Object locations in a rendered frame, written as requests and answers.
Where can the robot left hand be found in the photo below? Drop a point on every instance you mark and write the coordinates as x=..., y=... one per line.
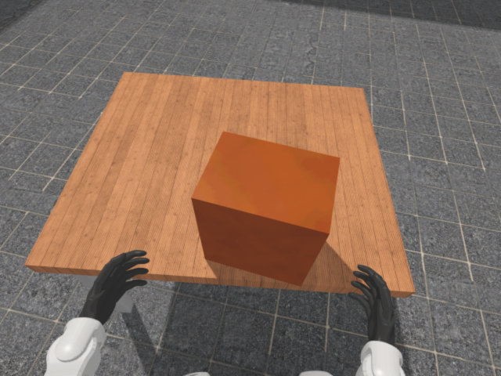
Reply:
x=110, y=285

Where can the right robot forearm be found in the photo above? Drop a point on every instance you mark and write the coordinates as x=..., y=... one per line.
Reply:
x=380, y=359

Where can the left robot forearm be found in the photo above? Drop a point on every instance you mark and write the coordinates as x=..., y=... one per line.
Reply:
x=77, y=351

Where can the carton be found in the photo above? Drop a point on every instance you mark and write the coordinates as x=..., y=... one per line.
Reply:
x=264, y=207

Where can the robot right hand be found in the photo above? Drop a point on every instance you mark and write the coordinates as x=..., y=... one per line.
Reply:
x=378, y=307

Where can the table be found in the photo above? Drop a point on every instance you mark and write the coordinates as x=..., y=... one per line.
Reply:
x=131, y=188

